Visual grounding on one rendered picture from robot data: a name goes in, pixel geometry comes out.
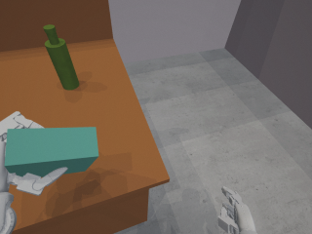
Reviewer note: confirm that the left robot forearm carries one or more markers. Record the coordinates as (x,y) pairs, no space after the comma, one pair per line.
(8,217)

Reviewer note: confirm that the sponge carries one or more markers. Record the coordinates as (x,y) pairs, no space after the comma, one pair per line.
(39,151)

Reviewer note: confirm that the right robot hand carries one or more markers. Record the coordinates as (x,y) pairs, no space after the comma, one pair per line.
(237,219)

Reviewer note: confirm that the table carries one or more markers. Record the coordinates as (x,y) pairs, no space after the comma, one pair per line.
(112,194)

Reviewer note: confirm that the left robot hand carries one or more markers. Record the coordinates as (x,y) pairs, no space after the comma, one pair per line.
(29,183)

